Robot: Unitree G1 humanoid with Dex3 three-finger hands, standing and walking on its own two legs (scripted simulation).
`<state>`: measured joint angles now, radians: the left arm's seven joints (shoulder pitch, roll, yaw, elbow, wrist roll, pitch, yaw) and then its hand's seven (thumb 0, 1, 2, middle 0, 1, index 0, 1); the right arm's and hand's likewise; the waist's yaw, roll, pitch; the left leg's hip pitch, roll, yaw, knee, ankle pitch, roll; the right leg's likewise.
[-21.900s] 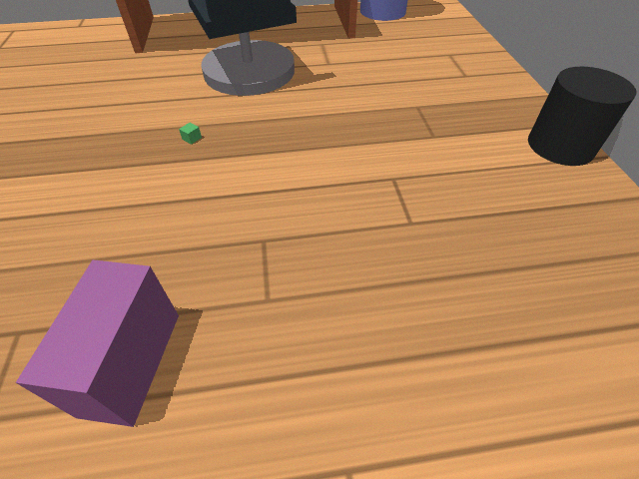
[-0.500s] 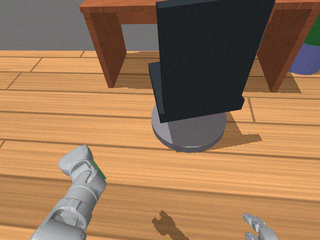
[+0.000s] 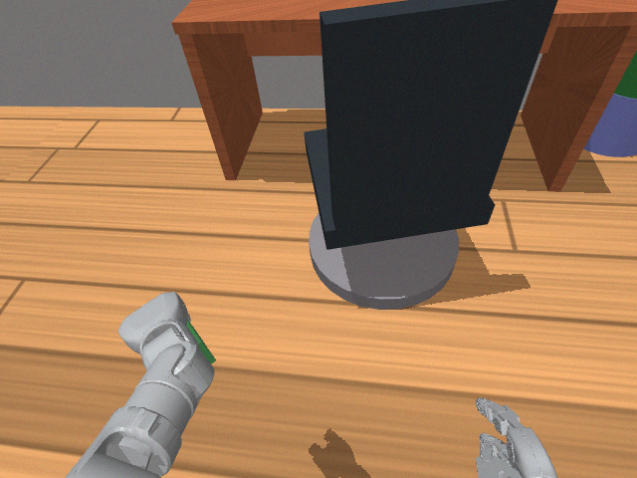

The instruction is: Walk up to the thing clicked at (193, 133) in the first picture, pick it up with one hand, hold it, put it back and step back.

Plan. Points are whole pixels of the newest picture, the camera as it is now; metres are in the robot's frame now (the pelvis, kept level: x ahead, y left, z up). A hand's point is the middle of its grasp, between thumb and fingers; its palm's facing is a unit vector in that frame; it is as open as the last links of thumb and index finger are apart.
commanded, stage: hold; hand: left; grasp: from above
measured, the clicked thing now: (176, 350) +0.30 +0.24 -0.05
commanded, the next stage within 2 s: crouch in 0.46 s
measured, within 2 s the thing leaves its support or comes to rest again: neither
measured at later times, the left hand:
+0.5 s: hand (175, 346) +0.30 +0.24 -0.04, palm faces -0.30 -0.31 -0.90, open 11.1 cm
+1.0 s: hand (192, 376) +0.29 +0.24 -0.13, palm faces -0.40 -0.27 -0.88, open 11.4 cm
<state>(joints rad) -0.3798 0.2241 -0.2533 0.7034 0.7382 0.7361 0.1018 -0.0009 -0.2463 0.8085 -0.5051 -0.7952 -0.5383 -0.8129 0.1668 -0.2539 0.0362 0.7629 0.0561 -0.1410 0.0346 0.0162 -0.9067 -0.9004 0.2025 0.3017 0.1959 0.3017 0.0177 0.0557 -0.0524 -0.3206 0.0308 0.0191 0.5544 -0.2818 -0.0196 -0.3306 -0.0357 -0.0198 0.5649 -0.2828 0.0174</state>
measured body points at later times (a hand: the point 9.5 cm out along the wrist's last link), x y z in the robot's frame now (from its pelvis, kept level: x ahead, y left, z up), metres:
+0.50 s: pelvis +0.00 +0.00 +0.00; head +0.01 -0.02 +0.45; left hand +0.31 +0.25 +0.02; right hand +0.16 -0.23 -0.11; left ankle +0.00 +0.13 -0.73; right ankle +0.01 -0.13 -0.73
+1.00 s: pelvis -0.01 +0.00 -0.02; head +0.05 +0.01 +0.42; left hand +0.31 +0.25 -0.08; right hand +0.11 -0.25 -0.14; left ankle +0.00 +0.13 -0.73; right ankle +0.01 -0.13 -0.73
